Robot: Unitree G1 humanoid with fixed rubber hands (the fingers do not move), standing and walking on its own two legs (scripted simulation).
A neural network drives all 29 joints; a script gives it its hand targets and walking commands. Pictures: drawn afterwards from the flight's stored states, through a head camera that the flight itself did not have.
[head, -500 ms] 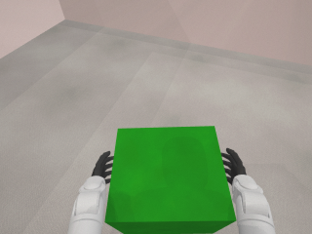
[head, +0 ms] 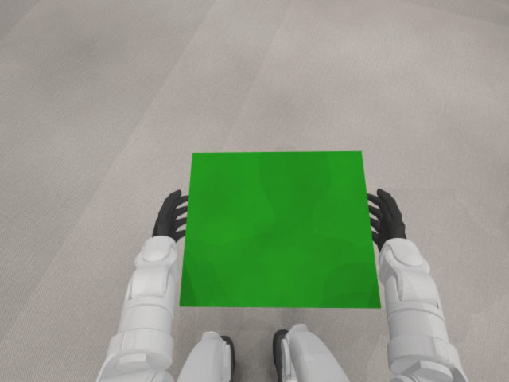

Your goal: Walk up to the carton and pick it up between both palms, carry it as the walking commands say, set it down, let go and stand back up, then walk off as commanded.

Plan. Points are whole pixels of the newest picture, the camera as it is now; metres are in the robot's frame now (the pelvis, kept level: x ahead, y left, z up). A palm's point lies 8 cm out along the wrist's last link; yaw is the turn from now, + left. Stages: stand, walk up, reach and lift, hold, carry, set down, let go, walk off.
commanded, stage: set down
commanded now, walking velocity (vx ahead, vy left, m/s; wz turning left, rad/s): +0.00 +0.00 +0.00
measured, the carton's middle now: (275, 239) +0.36 -0.04 -0.14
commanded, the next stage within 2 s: none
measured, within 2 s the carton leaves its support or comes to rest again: neither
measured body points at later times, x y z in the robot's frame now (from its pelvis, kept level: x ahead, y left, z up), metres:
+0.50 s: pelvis -0.02 +0.00 -0.07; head +0.18 -0.01 +0.33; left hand +0.42 +0.14 -0.15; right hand +0.38 -0.23 -0.13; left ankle +0.06 +0.10 -0.68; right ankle +0.06 -0.11 -0.68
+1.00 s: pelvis -0.02 +0.00 -0.14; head +0.23 +0.00 +0.23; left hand +0.44 +0.13 -0.25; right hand +0.41 -0.24 -0.23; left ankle +0.06 +0.10 -0.68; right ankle +0.06 -0.11 -0.68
